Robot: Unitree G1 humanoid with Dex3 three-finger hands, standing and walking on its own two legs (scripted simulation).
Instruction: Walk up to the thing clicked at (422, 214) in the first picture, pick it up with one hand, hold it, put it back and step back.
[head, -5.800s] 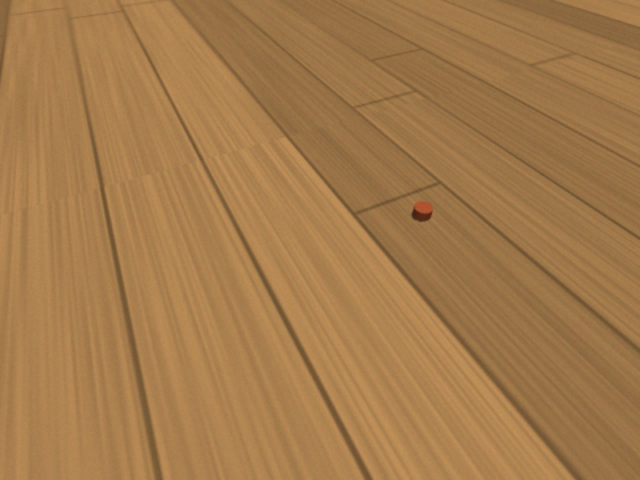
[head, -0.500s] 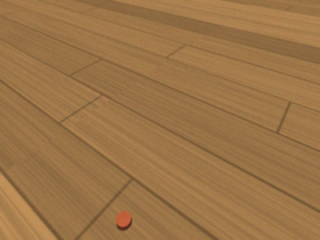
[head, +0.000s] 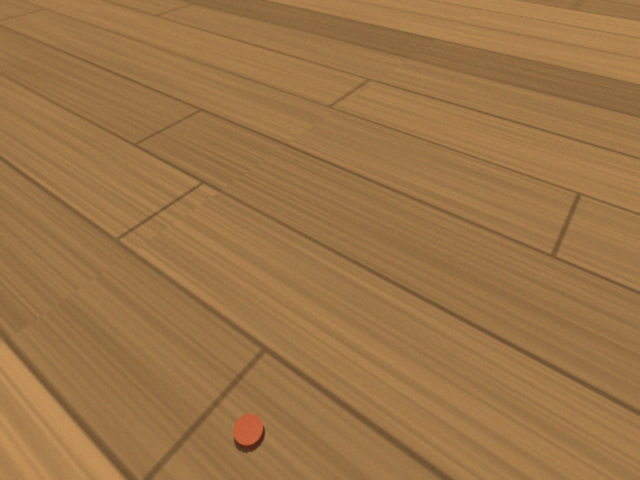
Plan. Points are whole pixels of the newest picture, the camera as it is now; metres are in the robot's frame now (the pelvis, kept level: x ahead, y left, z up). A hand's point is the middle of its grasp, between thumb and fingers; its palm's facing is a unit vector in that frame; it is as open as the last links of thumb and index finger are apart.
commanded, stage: stand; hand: left
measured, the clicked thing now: (249, 431) +0.44 +0.25 -0.76
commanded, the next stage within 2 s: none
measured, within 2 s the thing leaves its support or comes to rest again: neither
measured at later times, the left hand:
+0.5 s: hand out of the picture +0.06 +0.25 -0.16, palm faces -0.02 -0.94 -0.34, open 7.4 cm
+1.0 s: hand out of the picture +0.08 +0.25 -0.16, palm faces -0.02 -0.94 -0.34, open 7.4 cm
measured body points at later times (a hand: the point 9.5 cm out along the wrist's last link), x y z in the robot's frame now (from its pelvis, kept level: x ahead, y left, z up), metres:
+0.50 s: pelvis +0.00 +0.00 +0.00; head +0.01 +0.00 +0.45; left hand +0.06 +0.30 -0.14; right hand +0.07 -0.30 -0.14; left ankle +0.02 +0.12 -0.75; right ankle -0.01 -0.13 -0.75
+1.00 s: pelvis +0.01 +0.00 +0.00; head +0.02 +0.00 +0.45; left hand +0.08 +0.30 -0.13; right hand +0.09 -0.30 -0.13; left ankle +0.02 +0.12 -0.75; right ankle -0.01 -0.13 -0.75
